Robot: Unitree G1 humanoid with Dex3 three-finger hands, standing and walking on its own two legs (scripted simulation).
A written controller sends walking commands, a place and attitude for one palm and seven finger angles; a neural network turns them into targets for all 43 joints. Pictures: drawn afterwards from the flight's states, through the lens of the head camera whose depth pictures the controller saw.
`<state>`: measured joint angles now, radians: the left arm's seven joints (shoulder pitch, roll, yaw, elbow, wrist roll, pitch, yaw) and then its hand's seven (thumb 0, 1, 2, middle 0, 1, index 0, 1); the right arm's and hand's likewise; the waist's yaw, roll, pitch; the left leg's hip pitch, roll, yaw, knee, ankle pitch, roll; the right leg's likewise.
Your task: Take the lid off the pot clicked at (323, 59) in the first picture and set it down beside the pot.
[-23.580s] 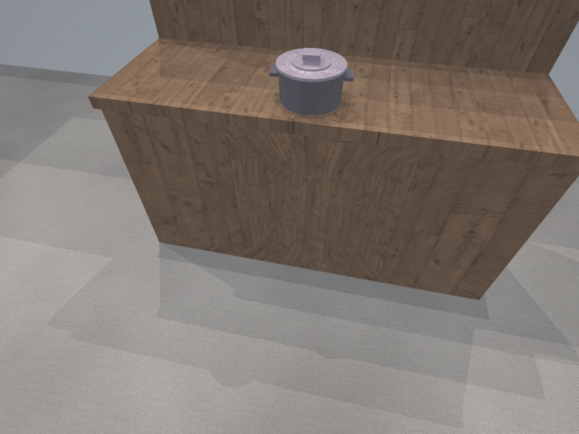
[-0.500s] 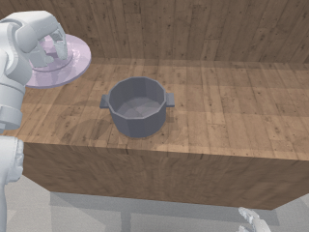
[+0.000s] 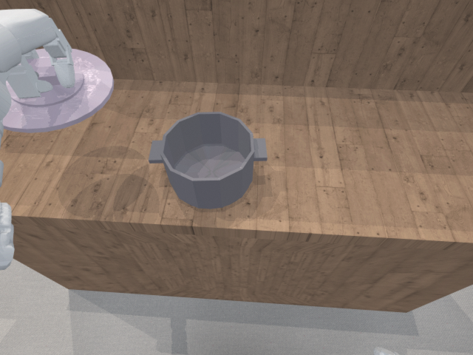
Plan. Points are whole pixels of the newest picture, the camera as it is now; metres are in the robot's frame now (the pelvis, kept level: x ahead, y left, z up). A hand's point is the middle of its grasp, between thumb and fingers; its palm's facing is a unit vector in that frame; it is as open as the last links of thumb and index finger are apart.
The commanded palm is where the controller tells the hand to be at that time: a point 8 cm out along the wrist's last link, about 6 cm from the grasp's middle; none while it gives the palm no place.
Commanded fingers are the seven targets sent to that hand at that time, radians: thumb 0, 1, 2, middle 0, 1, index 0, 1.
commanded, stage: lower the lid onto the table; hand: left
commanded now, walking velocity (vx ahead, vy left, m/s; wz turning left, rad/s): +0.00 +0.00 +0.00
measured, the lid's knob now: (41, 72) +0.49 +0.30 +0.21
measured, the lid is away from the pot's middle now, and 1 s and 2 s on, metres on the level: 0.24 0.23 0.24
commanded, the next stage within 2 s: none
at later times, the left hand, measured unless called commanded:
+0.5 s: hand (47, 94) +0.45 +0.29 +0.20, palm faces -0.29 -0.02 -0.96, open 5.3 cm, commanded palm +0.44 +0.28 +0.27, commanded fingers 0.00 0.50 1.23 -0.74 -0.84 -1.12 -1.01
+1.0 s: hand (66, 110) +0.45 +0.28 +0.16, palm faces -0.35 -0.02 -0.94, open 5.2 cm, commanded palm +0.46 +0.27 +0.24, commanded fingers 0.00 0.50 1.23 -0.74 -0.84 -1.12 -1.01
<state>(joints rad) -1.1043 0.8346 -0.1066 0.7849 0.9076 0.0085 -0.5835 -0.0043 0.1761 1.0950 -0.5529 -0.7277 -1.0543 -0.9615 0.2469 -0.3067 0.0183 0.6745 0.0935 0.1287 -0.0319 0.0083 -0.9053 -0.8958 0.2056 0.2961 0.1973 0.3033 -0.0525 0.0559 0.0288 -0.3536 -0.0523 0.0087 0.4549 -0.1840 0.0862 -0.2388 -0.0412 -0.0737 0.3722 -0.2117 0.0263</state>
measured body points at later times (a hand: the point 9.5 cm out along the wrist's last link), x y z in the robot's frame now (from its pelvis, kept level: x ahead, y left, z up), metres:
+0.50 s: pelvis +0.00 +0.01 +0.00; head +0.06 +0.00 +0.45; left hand +0.46 +0.29 +0.25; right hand +0.12 -0.25 -0.12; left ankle +0.03 +0.06 -0.74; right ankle -0.02 -0.15 -0.74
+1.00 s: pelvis +0.00 +0.01 +0.00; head +0.06 +0.01 +0.44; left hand +0.47 +0.28 +0.22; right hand +0.09 -0.26 -0.12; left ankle +0.03 +0.06 -0.74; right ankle -0.02 -0.15 -0.74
